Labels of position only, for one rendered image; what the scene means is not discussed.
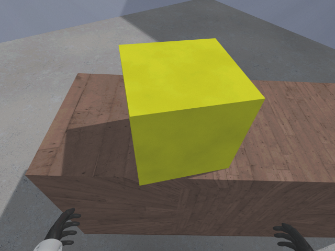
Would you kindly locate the pedestal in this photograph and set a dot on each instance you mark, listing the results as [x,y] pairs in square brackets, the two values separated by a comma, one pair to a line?
[283,171]

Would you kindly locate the robot left hand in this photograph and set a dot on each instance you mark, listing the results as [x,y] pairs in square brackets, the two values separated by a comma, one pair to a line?
[56,231]

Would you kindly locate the robot left forearm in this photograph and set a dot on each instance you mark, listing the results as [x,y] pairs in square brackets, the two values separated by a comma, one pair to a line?
[49,245]

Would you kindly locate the robot right hand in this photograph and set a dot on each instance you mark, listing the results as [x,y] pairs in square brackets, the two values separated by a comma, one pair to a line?
[298,242]

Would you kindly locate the carton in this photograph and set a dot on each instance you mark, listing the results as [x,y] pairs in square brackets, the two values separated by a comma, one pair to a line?
[190,107]

